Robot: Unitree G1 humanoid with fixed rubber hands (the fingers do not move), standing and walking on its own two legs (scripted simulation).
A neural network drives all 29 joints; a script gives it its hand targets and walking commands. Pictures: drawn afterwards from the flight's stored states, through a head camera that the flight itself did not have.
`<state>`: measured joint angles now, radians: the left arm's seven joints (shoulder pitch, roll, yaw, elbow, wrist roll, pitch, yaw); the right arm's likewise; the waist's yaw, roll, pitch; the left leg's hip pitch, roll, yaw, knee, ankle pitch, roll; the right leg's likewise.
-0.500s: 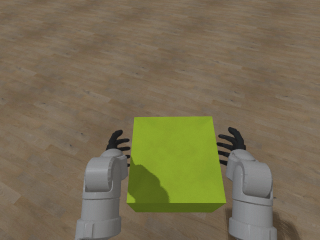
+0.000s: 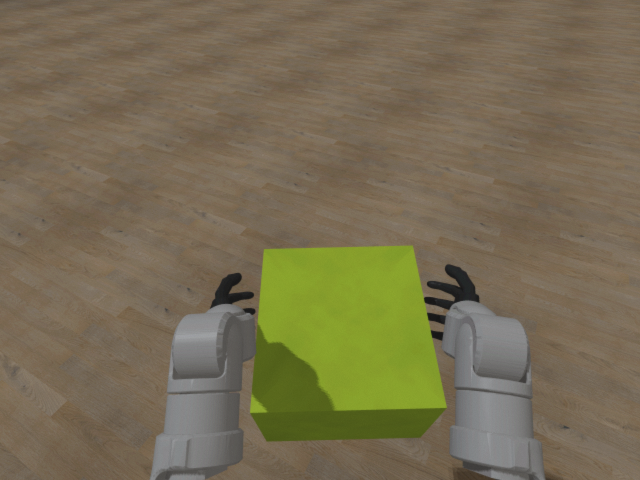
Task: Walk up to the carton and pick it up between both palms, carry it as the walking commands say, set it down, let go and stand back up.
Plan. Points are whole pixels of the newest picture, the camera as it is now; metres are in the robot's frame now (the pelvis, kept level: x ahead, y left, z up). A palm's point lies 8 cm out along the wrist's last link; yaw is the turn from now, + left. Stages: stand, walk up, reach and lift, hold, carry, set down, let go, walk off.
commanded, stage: carry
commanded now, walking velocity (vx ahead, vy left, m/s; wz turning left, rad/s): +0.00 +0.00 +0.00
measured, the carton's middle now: (340, 341) +0.32 +0.01 +0.01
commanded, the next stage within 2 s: none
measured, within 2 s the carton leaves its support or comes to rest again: neither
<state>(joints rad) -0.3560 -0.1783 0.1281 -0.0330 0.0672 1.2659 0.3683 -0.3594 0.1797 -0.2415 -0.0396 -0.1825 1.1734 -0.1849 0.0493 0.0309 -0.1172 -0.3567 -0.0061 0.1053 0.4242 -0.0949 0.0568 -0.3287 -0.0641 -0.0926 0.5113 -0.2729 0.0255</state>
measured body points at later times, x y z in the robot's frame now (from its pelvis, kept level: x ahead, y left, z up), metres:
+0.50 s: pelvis +0.02 -0.04 +0.00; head +0.02 -0.05 +0.45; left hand +0.33 +0.09 +0.07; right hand +0.33 -0.20 +0.07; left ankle +0.09 +0.08 -0.74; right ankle +0.05 -0.14 -0.74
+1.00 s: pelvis +0.03 -0.04 +0.00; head +0.02 -0.04 +0.45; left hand +0.33 +0.09 +0.07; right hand +0.33 -0.20 +0.08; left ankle +0.09 +0.08 -0.74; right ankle +0.05 -0.14 -0.74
